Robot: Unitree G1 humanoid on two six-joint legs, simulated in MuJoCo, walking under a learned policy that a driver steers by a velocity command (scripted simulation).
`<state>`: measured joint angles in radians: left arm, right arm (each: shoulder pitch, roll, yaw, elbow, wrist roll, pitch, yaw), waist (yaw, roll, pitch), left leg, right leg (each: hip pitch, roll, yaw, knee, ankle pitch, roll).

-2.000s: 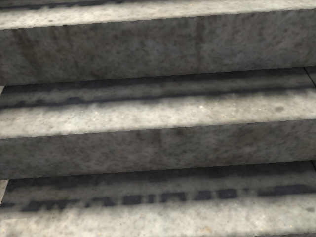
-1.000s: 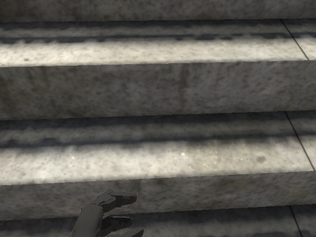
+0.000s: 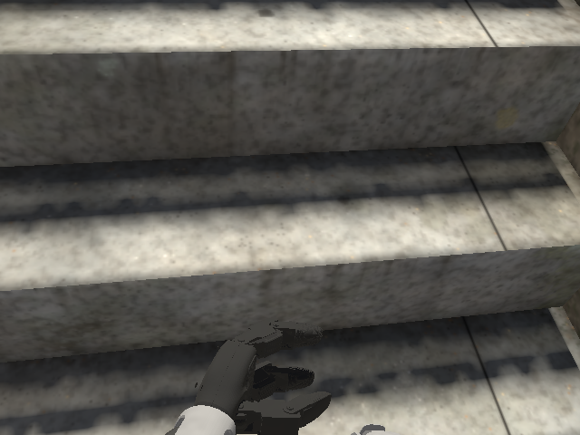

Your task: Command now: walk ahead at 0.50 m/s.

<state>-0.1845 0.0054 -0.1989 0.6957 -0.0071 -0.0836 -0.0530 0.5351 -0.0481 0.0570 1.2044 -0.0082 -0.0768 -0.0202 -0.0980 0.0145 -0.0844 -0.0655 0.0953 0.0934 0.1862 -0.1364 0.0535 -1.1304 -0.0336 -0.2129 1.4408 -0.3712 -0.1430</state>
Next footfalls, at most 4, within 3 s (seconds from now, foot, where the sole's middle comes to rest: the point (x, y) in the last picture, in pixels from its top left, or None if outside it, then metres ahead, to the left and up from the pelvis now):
0.52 left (182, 424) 0.39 0.13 -0.40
1.04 right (316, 208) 0.64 -0.08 -0.19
1.56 left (183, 13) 0.86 0.12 0.01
2.04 right None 1.07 -0.03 0.22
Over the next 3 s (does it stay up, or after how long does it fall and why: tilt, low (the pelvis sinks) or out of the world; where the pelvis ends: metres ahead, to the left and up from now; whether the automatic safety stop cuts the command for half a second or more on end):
stays up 1.06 0.16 0.99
